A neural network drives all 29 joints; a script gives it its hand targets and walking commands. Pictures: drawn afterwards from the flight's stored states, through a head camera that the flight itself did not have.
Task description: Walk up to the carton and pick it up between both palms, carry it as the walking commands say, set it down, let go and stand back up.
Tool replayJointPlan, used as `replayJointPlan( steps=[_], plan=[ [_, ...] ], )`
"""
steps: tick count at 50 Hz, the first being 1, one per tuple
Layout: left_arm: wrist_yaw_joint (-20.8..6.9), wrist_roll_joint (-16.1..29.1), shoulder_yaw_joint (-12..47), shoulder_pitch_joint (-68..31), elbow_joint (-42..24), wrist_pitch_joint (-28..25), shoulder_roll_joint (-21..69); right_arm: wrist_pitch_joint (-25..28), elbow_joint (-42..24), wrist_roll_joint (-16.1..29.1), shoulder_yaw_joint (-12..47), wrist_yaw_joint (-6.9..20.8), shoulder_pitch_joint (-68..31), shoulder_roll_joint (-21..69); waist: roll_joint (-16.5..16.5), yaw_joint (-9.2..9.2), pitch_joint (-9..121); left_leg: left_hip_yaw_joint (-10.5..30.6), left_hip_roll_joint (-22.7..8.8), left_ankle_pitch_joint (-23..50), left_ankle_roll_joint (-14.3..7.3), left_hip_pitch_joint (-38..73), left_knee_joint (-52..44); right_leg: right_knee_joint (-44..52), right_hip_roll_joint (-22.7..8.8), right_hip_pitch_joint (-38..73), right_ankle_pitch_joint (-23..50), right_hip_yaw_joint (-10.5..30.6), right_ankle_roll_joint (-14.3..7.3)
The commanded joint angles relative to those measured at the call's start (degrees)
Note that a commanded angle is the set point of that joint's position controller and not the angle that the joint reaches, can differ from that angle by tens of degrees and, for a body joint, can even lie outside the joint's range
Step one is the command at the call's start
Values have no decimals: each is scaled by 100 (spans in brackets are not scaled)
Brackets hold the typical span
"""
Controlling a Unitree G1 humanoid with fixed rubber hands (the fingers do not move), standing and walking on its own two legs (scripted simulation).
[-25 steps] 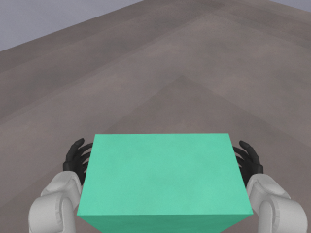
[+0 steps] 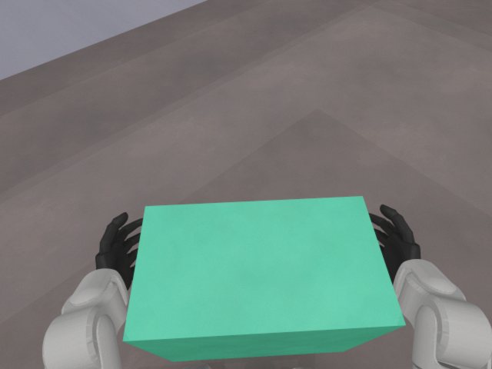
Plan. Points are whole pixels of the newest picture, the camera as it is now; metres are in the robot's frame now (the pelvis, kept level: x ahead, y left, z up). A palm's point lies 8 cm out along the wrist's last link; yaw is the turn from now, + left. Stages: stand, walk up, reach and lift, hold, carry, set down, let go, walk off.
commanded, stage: carry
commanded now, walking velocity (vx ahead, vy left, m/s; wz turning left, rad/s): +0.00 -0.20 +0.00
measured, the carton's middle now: (256, 288) +0.23 +0.00 +0.00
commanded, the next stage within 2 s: none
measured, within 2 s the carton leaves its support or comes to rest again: neither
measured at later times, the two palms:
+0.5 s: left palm (212, 236) +0.28 +0.06 +0.08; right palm (488, 240) +0.27 -0.32 +0.08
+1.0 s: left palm (338, 233) +0.29 -0.12 +0.07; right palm out of the picture +0.20 -0.50 +0.07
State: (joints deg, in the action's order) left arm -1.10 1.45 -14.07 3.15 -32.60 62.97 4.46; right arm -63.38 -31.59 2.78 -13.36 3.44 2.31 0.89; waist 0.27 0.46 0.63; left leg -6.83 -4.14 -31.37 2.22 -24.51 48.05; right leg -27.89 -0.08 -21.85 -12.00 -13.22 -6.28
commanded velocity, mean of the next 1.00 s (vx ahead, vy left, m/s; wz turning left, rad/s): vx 0.00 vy -0.20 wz -0.29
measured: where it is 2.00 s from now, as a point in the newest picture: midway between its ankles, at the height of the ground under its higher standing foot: outside the picture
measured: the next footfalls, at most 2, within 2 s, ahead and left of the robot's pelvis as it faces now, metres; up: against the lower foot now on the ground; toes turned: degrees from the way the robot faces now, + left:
left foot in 0.08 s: +0.06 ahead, +0.09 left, +0.00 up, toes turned +10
right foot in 0.36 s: +0.09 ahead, -0.21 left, +0.00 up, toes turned -10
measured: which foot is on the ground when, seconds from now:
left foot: up 0.00-0.06, down 0.08-0.38, up 0.40-0.60, down 0.62-0.94, up 0.96-1.00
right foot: down 0.00-0.10, up 0.12-0.34, down 0.36-0.64, up 0.66-0.92, down 0.94-1.00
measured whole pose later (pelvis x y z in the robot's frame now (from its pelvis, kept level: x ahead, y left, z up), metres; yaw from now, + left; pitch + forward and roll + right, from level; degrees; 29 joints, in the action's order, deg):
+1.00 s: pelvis +0.02 -0.26 -0.02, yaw -11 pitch +4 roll -1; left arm -0.8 1.9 -12.0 1.9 -28.8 64.4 2.4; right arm -65.1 -32.4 1.2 -12.0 2.3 4.9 -0.2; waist 1.8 -0.2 4.4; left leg -6.5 -13.9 -33.3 6.4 -25.0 52.0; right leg -37.9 -3.1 -26.0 -14.8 -6.8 -0.5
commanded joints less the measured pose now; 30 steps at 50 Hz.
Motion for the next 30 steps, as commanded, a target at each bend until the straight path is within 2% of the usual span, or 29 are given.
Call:
replayJointPlan(
  steps=[1, 3, 4, 5, 6, 7, 8, 9, 10, 11, 12, 14, 16, 17, 18, 19, 20, 21, 22, 23, 25, 28, 29, 30],
  plan=[
    [-408, 1455, 5184, -1988, -1079, -44, 4133, 101, -1112, 1118, 4868, 130, -1831, 4250, -790, -40, 2307, -180, 67, 564, -82, 424, -733, 141, -1383, 1853, 3878, 1034, -423],
    [-384, 1430, 5192, -1963, -1029, -25, 3996, 98, -1096, 1072, 4852, 138, -1786, 4157, -624, -134, 2211, -227, -105, 1811, -122, 1194, -1998, -51, -1156, 1283, 2773, 889, -179],
    [-366, 1391, 5185, -1987, -993, 9, 3911, 77, -1065, 1050, 4840, 140, -1789, 4104, -302, -160, 2049, 344, -660, 2237, -279, 1668, -2467, -336, -950, 634, 1855, 841, 81],
    [-366, 1356, 5169, -1979, -973, 70, 3798, 54, -920, 970, 4742, 127, -1624, 3943, 1040, -182, 1836, 2045, -2173, 3687, -794, 1905, -2808, -1154, -445, -387, -129, 517, 462],
    [-373, 1410, 5211, -2280, -1002, 96, 3800, 50, -820, 961, 4659, 103, -1602, 3921, 1872, -273, 1604, 2867, -2861, 4548, -1535, 1746, -3068, -2498, 25, -804, -2330, 701, 614],
    [-386, 1405, 5177, -2434, -947, 95, 3830, 38, -965, 985, 4724, 99, -1839, 3965, 1375, -305, 1343, 2493, -2709, 4926, -1693, 1692, -2927, -3324, -152, -1083, -2325, 1215, 624],
    [-391, 1446, 5194, -2350, -856, 96, 3927, 26, -971, 967, 4741, 104, -1884, 4002, 949, -270, 1207, 1978, -2439, 4950, -1501, 1637, -2782, -3468, -301, -1193, -2106, 1402, 656],
    [-379, 1464, 5190, -2246, -792, 102, 4022, 15, -980, 992, 4772, 123, -1934, 4051, 727, -195, 1125, 1477, -2114, 4985, -1171, 1735, -2618, -3040, -406, -1265, -1803, 1384, 686],
    [-365, 1441, 5154, -2089, -723, 109, 4039, 5, -962, 1010, 4768, 149, -1896, 4048, 739, -139, 1160, 1076, -1830, 5465, -922, 1896, -2400, -2479, -387, -1175, -1512, 1161, 729],
    [-332, 1390, 5082, -1958, -651, 113, 4017, -8, -998, 1060, 4773, 164, -1888, 4023, 885, -134, 1270, 797, -1656, 6014, -796, 2011, -2249, -2078, -210, -935, -1439, 826, 796],
    [-296, 1368, 5060, -1921, -680, 111, 3992, -12, -1073, 1107, 4754, 169, -1889, 3972, 1100, -143, 1359, 690, -1604, 6336, -705, 2049, -2187, -1784, -105, -725, -1443, 609, 853],
    [-241, 1332, 5002, -1834, -706, 128, 3888, -42, -1073, 1102, 4703, 158, -1748, 3891, 1393, -161, 1507, 619, -1591, 6445, -581, 2069, -2087, -1171, -8, -337, -1274, 346, 907],
    [-212, 1294, 4947, -1683, -705, 163, 3831, -81, -1087, 1095, 4715, 136, -1696, 3825, 1370, -59, 1582, 396, -1487, 5996, -336, 1832, -1782, -126, -2, 320, -485, 194, 870],
    [-211, 1290, 4924, -1664, -747, 179, 3808, -97, -1105, 1088, 4725, 132, -1660, 3795, 1175, -38, 1607, 279, -1371, 5493, -154, 1584, -1590, 352, -117, 750, -28, 285, 824],
    [-220, 1284, 4890, -1662, -774, 192, 3765, -117, -1115, 1062, 4721, 116, -1654, 3763, 662, -40, 1702, 159, -1188, 4332, 41, 1160, -1223, 675, -531, 1325, 934, 693, 773],
    [-229, 1265, 4828, -1624, -763, 206, 3698, -170, -1094, 1007, 4712, 92, -1581, 3744, -459, -78, 1772, 33, -816, 1818, 194, 300, -598, 649, -1438, 1961, 3488, 1650, 558],
    [-199, 1190, 4742, -1661, -750, 197, 3656, -205, -1360, 1141, 4877, 96, -1991, 3695, -1744, -25, 1693, -127, -302, -341, 279, -234, -44, 292, -2060, 1877, 5198, 2191, -51],
    [-233, 1291, 4791, -1778, -954, 208, 3730, -218, -1226, 1184, 4907, 113, -2023, 3895, -1563, -36, 1637, 17, -195, -899, 196, -332, 707, 176, -1871, 1812, 5521, 1871, -302],
    [-247, 1308, 4794, -1818, -1017, 205, 3783, -210, -1115, 1237, 4940, 136, -2070, 4040, -1270, -27, 1591, 128, -98, -872, 111, -432, 1048, 164, -1751, 1721, 5289, 1614, -362],
    [-252, 1299, 4814, -1886, -1076, 180, 3780, -187, -1057, 1284, 4971, 175, -2135, 4107, -1016, -24, 1578, 154, -153, -615, 78, -474, 1123, 154, -1575, 1621, 4678, 1341, -335],
    [-256, 1293, 4864, -1960, -1004, 147, 3862, -145, -951, 1252, 4947, 185, -2052, 4129, -979, -42, 1620, 20, -148, -94, 37, -403, 633, 87, -1288, 1586, 3882, 1084, -250],
    [-273, 1335, 5011, -1996, -997, 131, 3909, -96, -896, 1156, 4814, 137, -1951, 4089, -952, -23, 1741, -230, 78, 271, -21, 124, -440, 14, -1285, 1440, 3461, 1304, -369],
    [-277, 1370, 5071, -2014, -983, 141, 3890, -82, -857, 1110, 4750, 124, -1873, 4064, -854, -66, 1773, -320, 110, 675, -43, 471, -1077, -98, -1210, 1292, 3322, 1324, -358],
    [-283, 1405, 5117, -2021, -947, 159, 3854, -73, -814, 1060, 4691, 110, -1807, 4042, -737, -120, 1811, -322, 14, 1373, -61, 1000, -1886, -258, -1093, 1028, 3017, 1280, -245]
  ],
)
